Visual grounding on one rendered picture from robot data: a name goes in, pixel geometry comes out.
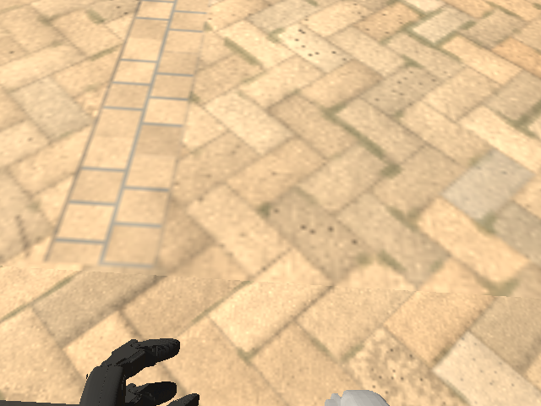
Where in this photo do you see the left robot hand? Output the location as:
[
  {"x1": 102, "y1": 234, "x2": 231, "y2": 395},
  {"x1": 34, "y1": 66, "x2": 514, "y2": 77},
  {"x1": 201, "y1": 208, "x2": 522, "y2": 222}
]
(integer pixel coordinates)
[{"x1": 79, "y1": 338, "x2": 199, "y2": 406}]

